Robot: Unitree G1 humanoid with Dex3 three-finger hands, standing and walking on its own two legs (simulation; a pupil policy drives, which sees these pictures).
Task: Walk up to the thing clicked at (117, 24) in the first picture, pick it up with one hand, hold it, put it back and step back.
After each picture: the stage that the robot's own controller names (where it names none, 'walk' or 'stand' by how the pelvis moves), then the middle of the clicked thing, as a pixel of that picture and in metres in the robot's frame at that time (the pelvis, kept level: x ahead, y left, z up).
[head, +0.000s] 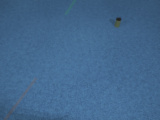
stand; (117, 22) +1.70 -0.55 -0.72
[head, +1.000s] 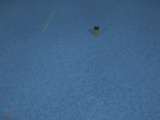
walk; (96, 31) +1.63 -0.13 -0.69
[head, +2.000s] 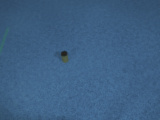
walk; (64, 56) +1.06 +0.19 -0.71
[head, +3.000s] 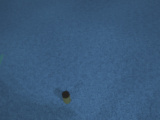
walk; (66, 97) +0.66 +0.16 -0.72
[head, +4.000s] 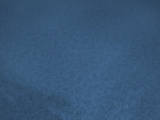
walk; out of the picture +0.42 +0.08 -0.70
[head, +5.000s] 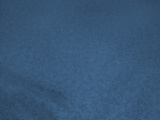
stand; out of the picture +0.34 +0.11 -0.72
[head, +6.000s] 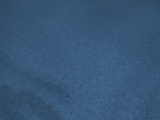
stand; out of the picture +0.32 +0.08 -0.72
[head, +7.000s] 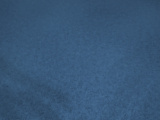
stand; out of the picture +0.35 +0.09 -0.72
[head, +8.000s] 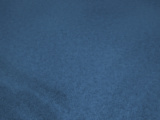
stand; out of the picture +0.33 +0.09 -0.73
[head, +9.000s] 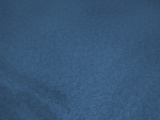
stand; out of the picture +0.33 +0.09 -0.73
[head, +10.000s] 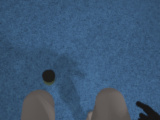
go down; (49, 77) +0.40 +0.11 -0.42
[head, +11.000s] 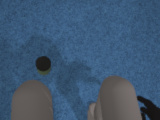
go down; (43, 66) +0.42 +0.11 -0.32
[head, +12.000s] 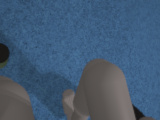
close in; out of the picture +0.42 +0.15 -0.23
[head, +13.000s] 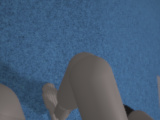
close; out of the picture +0.43 +0.17 -0.23
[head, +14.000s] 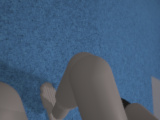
lift; out of the picture +0.44 +0.17 -0.23
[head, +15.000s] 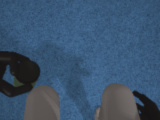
lift; (26, 77) +0.33 +0.18 -0.07
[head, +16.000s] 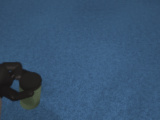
hold; (30, 91) +0.32 +0.16 +0.03
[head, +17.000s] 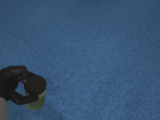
hold; (35, 93) +0.31 +0.15 +0.00
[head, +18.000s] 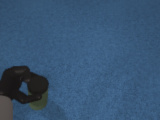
crouch; (38, 93) +0.32 +0.14 -0.04
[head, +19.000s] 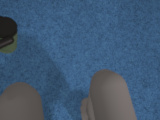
lower; (6, 36) +0.48 +0.17 -0.09
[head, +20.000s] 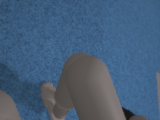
lower; out of the picture +0.46 +0.22 -0.23
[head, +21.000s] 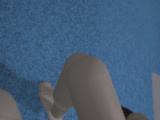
lower; out of the picture +0.46 +0.22 -0.24
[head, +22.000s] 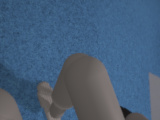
lower; out of the picture +0.46 +0.21 -0.24
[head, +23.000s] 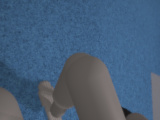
lower; out of the picture +0.46 +0.21 -0.24
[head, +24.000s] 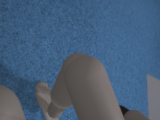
open; out of the picture +0.45 +0.18 -0.25
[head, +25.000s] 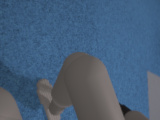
stand; out of the picture +0.44 +0.19 -0.25
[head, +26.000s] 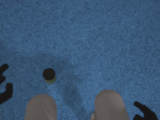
walk; (49, 76) +0.43 +0.12 -0.44
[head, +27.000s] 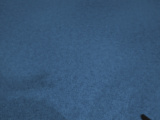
stand; out of the picture +0.37 +0.10 -0.66
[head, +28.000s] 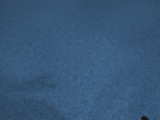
stand; out of the picture +0.38 +0.11 -0.67
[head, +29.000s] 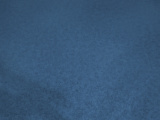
stand; out of the picture +0.38 +0.10 -0.70
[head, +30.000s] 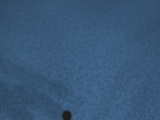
walk; (67, 117) +0.41 +0.07 -0.71
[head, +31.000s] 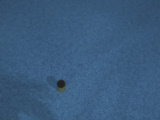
walk; (61, 86) +0.61 +0.08 -0.71
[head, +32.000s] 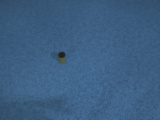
walk; (62, 58) +0.94 +0.22 -0.70
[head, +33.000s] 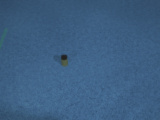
stand; (64, 60) +1.04 +0.12 -0.71
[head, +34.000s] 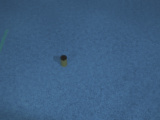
stand; (63, 61) +1.05 +0.14 -0.72
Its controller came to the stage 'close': yes
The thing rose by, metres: 0.71
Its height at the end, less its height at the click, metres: +0.00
